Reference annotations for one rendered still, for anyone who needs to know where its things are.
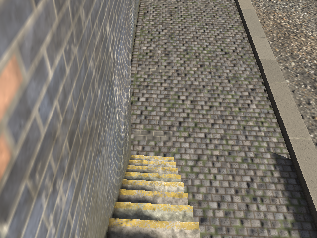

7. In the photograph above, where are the stairs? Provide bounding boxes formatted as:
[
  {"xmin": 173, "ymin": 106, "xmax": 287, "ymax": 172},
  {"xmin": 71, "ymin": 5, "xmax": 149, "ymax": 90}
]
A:
[{"xmin": 107, "ymin": 155, "xmax": 200, "ymax": 238}]

